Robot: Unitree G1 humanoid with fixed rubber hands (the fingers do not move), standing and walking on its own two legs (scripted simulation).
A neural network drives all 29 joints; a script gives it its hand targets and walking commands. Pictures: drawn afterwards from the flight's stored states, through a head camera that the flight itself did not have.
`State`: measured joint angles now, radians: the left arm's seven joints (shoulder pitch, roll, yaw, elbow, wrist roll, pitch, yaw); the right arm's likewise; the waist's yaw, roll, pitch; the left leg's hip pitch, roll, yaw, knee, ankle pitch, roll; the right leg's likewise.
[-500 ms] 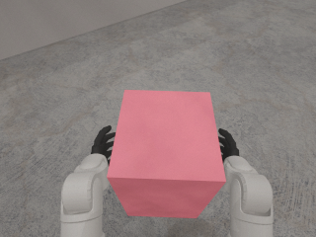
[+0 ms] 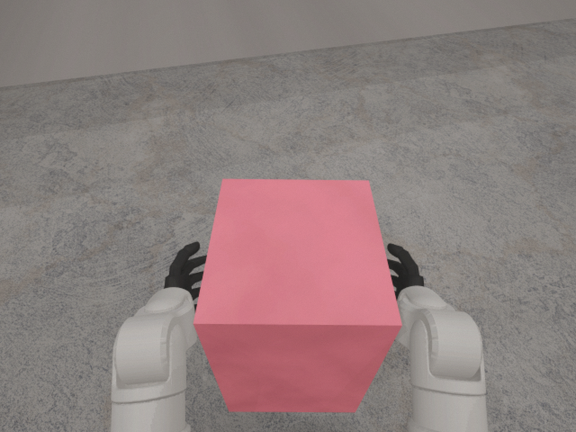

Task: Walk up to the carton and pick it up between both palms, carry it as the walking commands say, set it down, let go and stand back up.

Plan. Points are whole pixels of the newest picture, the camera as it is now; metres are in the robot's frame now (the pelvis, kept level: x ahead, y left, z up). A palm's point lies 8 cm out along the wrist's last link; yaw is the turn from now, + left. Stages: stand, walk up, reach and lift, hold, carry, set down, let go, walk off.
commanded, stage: carry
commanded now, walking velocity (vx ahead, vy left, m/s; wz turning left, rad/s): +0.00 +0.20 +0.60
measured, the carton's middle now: (293, 304) +0.31 +0.01 +0.00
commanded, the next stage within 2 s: none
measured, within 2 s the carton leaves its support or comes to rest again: neither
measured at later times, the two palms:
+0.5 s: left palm out of the picture +0.19 +0.36 +0.12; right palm (234, 286) +0.27 +0.08 +0.11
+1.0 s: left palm out of the picture +0.03 +0.54 +0.11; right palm (10, 363) +0.18 +0.30 +0.10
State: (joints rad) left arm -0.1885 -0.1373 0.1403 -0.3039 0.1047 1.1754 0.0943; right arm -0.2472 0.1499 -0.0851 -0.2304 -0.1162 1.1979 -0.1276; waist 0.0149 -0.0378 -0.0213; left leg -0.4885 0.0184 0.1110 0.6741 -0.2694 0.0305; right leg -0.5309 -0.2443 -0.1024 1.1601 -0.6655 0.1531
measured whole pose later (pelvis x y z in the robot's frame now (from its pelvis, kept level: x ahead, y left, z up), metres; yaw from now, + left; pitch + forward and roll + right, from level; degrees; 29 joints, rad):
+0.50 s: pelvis -0.04 +0.15 +0.02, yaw +19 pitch +3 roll +4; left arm -0.23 -0.15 0.10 -0.30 0.12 1.18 0.08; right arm -0.25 0.15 -0.14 -0.32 -0.11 1.24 -0.13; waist -0.03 -0.03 -0.06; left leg -0.46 0.07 0.09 0.77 -0.38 -0.07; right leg -0.27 -0.36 -0.26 0.58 -0.29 0.14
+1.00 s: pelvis -0.13 +0.28 +0.02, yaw +33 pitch +2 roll +2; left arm -0.21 -0.14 0.10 -0.28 0.10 1.17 0.09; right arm -0.19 0.14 -0.09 -0.33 -0.13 1.23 -0.13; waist 0.01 0.03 -0.04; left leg -0.52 -0.05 0.06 0.95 -0.36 -0.02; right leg -0.30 -0.12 -0.19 0.57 -0.30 -0.01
